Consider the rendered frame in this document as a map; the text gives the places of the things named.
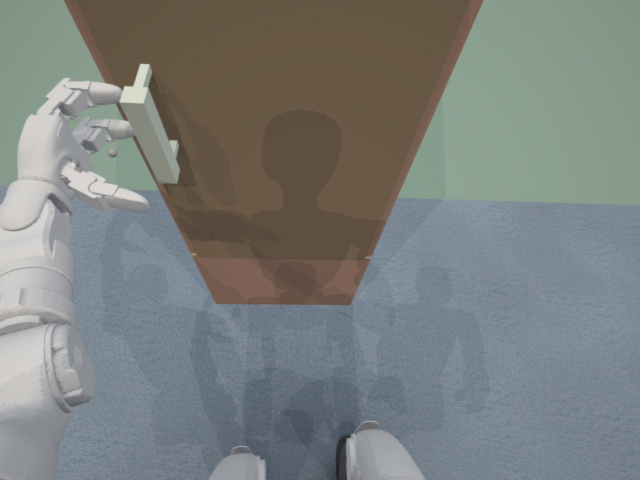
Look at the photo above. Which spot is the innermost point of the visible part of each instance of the right robot thigh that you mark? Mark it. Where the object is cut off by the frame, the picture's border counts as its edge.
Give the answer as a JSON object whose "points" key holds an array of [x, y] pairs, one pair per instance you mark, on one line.
{"points": [[377, 455]]}

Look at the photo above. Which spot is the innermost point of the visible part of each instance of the cupboard door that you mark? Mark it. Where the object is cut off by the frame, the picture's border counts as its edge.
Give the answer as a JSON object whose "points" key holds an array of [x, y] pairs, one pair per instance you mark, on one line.
{"points": [[293, 117]]}

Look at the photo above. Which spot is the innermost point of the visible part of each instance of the left robot hand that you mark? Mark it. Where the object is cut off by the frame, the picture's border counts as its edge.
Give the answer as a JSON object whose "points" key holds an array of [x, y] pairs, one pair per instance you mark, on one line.
{"points": [[47, 146]]}

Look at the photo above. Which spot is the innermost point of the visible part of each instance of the handle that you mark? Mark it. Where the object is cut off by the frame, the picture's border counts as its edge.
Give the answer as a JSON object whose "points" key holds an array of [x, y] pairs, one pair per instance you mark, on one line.
{"points": [[141, 112]]}

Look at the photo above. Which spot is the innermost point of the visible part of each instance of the left robot shin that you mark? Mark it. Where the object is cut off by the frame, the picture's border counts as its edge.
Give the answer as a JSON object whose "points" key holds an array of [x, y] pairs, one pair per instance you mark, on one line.
{"points": [[240, 449]]}

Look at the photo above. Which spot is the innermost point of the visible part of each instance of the left robot forearm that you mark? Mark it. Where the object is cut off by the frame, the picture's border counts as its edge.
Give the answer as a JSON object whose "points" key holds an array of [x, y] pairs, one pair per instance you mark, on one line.
{"points": [[37, 267]]}

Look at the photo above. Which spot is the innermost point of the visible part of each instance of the robot left upper arm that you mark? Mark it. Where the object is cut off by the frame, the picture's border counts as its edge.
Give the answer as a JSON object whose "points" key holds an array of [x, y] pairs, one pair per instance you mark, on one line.
{"points": [[45, 374]]}

